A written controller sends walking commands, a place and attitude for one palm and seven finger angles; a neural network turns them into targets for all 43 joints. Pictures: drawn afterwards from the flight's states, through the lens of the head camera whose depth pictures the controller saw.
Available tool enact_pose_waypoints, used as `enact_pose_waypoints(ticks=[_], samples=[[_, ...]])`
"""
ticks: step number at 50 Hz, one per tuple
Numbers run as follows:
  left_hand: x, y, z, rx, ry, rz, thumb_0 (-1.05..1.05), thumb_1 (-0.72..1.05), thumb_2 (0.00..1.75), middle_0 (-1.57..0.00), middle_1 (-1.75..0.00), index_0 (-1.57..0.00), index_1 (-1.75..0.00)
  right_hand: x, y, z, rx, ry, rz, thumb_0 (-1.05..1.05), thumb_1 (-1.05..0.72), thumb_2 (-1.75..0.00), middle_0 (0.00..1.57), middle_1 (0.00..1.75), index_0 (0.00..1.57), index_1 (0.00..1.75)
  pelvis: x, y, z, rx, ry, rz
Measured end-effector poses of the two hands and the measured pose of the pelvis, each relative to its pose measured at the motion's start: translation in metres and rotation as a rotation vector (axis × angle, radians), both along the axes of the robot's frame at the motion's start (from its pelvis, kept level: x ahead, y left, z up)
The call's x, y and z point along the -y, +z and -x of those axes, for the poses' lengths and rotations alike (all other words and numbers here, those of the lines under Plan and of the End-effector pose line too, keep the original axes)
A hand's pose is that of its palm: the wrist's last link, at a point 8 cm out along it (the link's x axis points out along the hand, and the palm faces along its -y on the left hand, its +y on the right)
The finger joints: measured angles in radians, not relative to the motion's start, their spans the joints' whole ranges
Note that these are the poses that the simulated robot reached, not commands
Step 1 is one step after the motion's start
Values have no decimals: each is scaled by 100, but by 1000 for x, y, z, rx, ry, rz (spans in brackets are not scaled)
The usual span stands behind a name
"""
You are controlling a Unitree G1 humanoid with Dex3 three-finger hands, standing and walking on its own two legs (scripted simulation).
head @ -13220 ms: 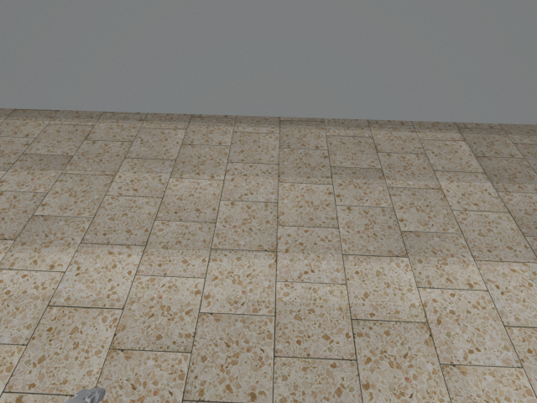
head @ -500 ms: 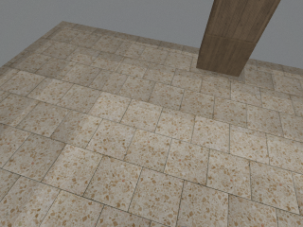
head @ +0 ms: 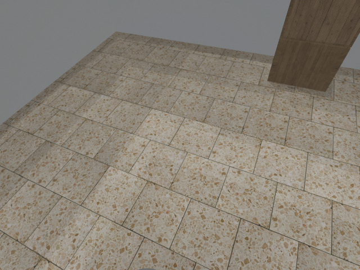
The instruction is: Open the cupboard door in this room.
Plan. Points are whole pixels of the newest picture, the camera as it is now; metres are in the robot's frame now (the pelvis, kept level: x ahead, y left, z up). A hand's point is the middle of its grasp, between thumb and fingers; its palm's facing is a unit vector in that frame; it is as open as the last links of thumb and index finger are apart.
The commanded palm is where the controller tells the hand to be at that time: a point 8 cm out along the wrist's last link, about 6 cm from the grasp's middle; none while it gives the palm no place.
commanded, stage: turn or walk to find it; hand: left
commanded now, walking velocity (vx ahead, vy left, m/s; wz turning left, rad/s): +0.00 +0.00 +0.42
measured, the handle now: out of the picture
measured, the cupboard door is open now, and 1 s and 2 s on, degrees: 0 0 0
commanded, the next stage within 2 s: none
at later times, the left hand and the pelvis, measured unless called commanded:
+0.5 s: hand out of the picture +0.01 +0.20 -0.16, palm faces +0.19 -0.94 -0.29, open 7.4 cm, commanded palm none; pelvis -0.02 -0.01 -0.01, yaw +9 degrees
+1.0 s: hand out of the picture -0.08 +0.23 -0.18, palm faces +0.39 -0.89 -0.25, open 7.4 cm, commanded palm none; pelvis -0.04 +0.02 -0.01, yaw +22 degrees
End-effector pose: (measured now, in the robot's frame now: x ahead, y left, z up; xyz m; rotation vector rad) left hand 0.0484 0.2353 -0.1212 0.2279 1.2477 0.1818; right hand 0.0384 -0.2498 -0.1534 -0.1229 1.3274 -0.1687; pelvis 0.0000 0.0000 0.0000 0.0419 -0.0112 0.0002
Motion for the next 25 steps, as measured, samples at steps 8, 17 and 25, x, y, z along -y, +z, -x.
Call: enact_pose_waypoints(ticks=[8, 17, 25], samples=[[-14, -29, 60, -130, 112, 55, 1, 90, 90, -20, -30, -20, -30, -24, 4, -18, 15, 78, 31, 1, -91, -90, 20, 30, 20, 30, -14, -9, 2, -1, 40, 38], [-27, -23, 71, -131, 170, 42, 1, 91, 90, -20, -30, -20, -30, -41, 10, -26, 46, 135, 17, 1, -92, -90, 20, 30, 20, 30, -14, -4, 11, -2, 89, 31], [-11, -9, 51, 28, 180, -27, 1, 91, 90, -20, -30, -20, -30, -9, -8, -31, 46, 168, -11, 1, -91, -90, 21, 30, 20, 30, 11, -12, 20, 2, 165, 19]])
